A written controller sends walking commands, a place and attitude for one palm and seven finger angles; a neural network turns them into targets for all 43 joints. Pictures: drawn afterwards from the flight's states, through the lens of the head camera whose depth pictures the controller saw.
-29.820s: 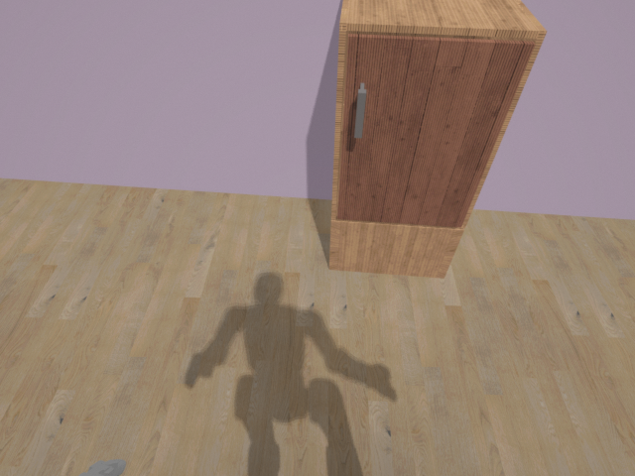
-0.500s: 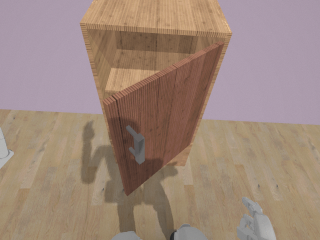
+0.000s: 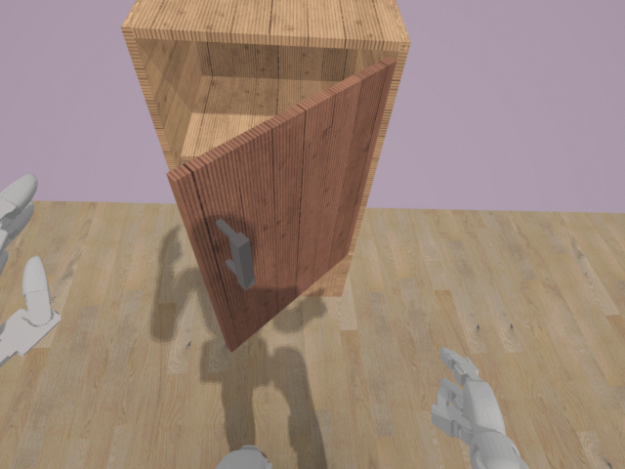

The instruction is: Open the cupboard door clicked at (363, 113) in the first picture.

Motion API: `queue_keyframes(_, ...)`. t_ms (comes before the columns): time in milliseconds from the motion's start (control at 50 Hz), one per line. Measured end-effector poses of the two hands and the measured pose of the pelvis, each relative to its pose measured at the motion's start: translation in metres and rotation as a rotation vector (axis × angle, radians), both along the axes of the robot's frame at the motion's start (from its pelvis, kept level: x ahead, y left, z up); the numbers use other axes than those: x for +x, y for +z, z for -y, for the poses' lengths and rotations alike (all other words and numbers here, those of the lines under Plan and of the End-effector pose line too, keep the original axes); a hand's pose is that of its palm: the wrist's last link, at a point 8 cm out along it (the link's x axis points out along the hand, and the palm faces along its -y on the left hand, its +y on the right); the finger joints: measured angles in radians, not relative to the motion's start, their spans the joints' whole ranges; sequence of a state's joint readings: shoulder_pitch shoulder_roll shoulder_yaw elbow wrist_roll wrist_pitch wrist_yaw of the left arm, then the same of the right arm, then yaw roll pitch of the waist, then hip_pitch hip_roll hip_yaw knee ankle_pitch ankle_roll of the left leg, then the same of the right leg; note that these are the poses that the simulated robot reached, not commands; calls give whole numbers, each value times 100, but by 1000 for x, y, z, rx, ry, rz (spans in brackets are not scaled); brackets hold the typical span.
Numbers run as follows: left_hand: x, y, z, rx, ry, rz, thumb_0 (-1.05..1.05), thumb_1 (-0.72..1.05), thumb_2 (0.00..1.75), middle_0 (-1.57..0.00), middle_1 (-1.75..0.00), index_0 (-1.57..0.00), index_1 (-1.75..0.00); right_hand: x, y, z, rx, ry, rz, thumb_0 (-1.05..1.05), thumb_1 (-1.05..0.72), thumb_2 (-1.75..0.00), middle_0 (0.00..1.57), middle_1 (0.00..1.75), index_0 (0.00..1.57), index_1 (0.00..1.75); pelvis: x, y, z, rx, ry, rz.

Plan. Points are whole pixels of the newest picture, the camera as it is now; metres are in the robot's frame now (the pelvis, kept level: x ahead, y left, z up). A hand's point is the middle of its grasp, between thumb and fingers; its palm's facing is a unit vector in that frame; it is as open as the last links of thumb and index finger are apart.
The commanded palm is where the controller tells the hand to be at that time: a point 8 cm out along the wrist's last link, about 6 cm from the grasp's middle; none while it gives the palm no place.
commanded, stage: step back with the hand held close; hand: left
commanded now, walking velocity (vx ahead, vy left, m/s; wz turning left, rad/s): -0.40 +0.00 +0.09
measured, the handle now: (235, 255) +0.41 +0.14 -0.03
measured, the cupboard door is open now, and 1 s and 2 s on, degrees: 43 43 43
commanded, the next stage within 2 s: stop stepping back and stand still in 0.08 s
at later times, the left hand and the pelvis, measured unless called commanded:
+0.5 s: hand out of the picture +0.05 +0.27 +0.16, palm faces +0.46 -0.78 -0.42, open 7.4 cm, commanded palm +0.00 +0.30 +0.18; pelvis -0.13 +0.00 +0.00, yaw +1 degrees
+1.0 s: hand out of the picture +0.01 +0.27 +0.16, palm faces +0.49 -0.78 -0.39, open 7.5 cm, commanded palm none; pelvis -0.18 +0.00 -0.01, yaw +3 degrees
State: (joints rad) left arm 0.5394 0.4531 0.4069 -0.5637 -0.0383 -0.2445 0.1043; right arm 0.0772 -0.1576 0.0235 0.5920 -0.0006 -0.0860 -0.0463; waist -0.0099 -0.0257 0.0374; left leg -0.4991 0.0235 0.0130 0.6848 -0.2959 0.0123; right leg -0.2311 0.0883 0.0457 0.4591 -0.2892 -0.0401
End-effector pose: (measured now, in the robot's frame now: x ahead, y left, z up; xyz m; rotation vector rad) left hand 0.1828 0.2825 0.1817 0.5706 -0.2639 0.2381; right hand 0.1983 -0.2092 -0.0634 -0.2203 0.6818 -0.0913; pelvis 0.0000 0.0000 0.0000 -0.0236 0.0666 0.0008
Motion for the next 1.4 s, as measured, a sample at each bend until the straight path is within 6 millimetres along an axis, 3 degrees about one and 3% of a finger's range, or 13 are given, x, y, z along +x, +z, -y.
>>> queue_keyframes(100,-27,2,-7,33,18,-48,2,88,90,-21,-31,-22,-30,-32,16,23,-82,-55,-18,1,-90,-89,20,30,20,30,-18,6,2,26,-4,-18)
queue_keyframes(180,-51,0,-19,34,38,-20,2,88,90,-21,-31,-22,-30,-60,12,36,-141,-89,-39,1,-90,-89,20,30,20,30,-42,0,-5,-1,22,-5)
queue_keyframes(440,-162,-1,-17,-24,155,8,2,88,90,-21,-30,-21,-30,-170,-5,22,-58,-33,-44,1,-90,-89,20,30,20,30,-123,0,6,-4,26,81)
queue_keyframes(660,-189,-4,-27,-82,179,112,2,88,90,-21,-30,-21,-30,-236,-7,23,-61,-97,-28,1,-90,-89,20,30,20,30,-162,-4,0,5,30,113)
queue_keyframes(740,-202,6,-20,-44,165,92,2,88,90,-21,-30,-21,-30,-250,-5,20,-27,-83,-37,1,-90,-89,20,30,20,30,-166,4,7,-9,31,112)
queue_keyframes(840,-218,5,-8,-2,147,95,2,88,90,-21,-30,-21,-30,-251,-20,31,-41,-49,-71,1,-90,-89,20,30,20,30,-178,-7,14,6,26,104)
queue_keyframes(1000,-220,-10,-20,-85,179,113,2,88,90,-21,-30,-21,-30,-239,-13,43,-117,-74,-33,1,-90,-89,20,30,20,30,-178,-12,4,0,45,116)
queue_keyframes(1040,-208,-34,-26,-106,182,3,1,88,90,-20,-30,-21,-30,-235,-18,42,-96,-34,-44,1,-90,-89,20,30,20,30,-180,-12,0,1,62,99)
queue_keyframes(1120,-196,-144,-22,-305,253,-487,1,89,90,-20,-30,-20,-30,-240,-38,38,-63,24,-160,1,-90,-89,20,30,20,30,-187,-9,0,4,116,74)
queue_keyframes(1180,-225,-232,9,-414,269,-821,1,90,90,-19,-30,-19,-30,-252,-53,35,-28,33,-233,1,-90,-89,20,30,20,30,-190,-15,9,47,107,78)
queue_keyframes(1240,-282,-297,53,-515,266,-1159,1,90,90,-19,-30,-19,-30,-275,-65,33,3,5,-334,1,-90,-89,20,30,20,30,-191,-13,12,35,114,98)
queue_keyframes(1280,-321,-319,72,-597,309,-1300,0,93,90,-20,-30,-20,-30,-296,-69,31,8,-13,-421,1,-90,-89,20,30,20,30,-190,-10,13,23,121,100)
queue_keyframes(1400,-401,-326,60,-629,479,-1506,-2,100,89,-21,-30,-21,-30,-361,-76,30,-8,-45,-690,1,-92,-89,20,30,20,30,-187,-2,14,12,131,84)
